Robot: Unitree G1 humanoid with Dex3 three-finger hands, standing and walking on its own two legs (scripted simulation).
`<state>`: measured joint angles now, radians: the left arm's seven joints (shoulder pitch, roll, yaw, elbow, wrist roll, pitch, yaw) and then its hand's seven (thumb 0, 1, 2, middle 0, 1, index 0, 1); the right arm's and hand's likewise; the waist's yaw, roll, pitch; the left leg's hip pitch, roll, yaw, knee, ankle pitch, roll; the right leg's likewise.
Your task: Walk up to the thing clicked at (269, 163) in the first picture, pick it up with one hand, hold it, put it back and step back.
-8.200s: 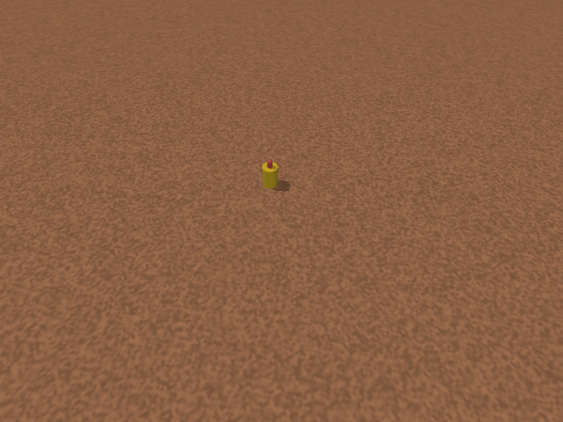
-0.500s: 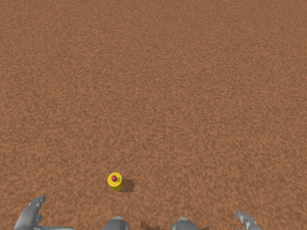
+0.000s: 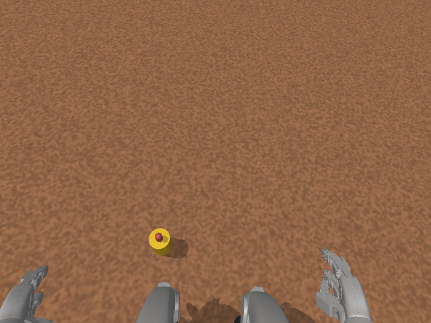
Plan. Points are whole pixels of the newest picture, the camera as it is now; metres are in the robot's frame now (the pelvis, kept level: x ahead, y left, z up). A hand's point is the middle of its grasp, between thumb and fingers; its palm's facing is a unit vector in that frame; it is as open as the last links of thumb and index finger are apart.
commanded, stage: go down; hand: left
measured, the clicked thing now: (160, 240) +0.40 +0.18 -0.60
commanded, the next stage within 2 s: approach in 2.00 s
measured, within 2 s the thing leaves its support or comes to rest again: neither
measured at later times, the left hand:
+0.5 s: hand (66, 260) +0.26 +0.34 -0.21, palm faces +0.14 -0.96 -0.25, open 17.0 cm
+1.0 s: hand (69, 245) +0.30 +0.37 -0.26, palm faces +0.13 -0.97 -0.19, open 16.9 cm
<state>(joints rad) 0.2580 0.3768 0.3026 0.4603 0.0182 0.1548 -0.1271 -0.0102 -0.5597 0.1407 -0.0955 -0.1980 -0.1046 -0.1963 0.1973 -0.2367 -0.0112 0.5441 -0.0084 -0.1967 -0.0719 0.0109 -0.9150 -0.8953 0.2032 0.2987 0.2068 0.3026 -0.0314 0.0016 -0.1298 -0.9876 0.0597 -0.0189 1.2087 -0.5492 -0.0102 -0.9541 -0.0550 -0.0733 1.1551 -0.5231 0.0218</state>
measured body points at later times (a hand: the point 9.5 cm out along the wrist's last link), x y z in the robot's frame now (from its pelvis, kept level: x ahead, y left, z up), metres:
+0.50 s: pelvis -0.05 +0.00 -0.15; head +0.13 +0.02 +0.26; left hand +0.25 +0.39 -0.19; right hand +0.11 -0.27 -0.26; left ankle +0.01 +0.12 -0.64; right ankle +0.02 -0.14 -0.64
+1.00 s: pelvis -0.07 +0.00 -0.23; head +0.13 +0.03 +0.17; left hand +0.29 +0.42 -0.25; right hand +0.09 -0.29 -0.34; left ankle +0.01 +0.12 -0.64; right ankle +0.01 -0.14 -0.64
